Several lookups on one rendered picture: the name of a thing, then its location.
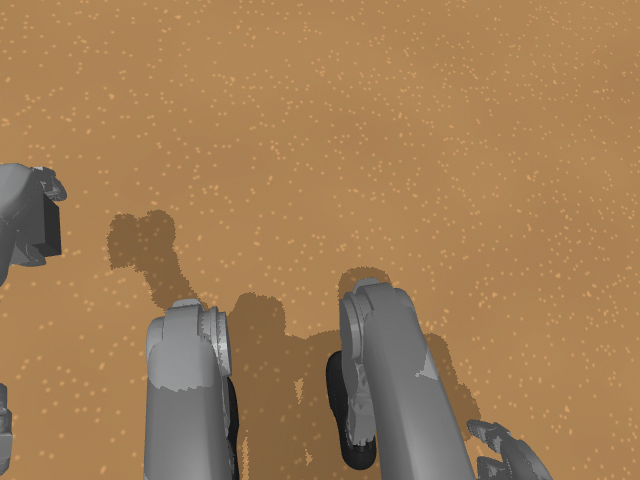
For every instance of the right robot foot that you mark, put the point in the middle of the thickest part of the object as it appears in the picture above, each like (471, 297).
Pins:
(356, 457)

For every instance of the left robot arm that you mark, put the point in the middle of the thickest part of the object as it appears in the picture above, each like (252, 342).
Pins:
(7, 244)

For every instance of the small box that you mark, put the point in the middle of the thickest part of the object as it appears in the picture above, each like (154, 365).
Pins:
(41, 227)

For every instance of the left robot hand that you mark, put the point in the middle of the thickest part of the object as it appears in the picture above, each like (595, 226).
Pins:
(20, 190)

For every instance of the right robot hand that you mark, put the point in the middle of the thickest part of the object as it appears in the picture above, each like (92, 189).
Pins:
(519, 460)

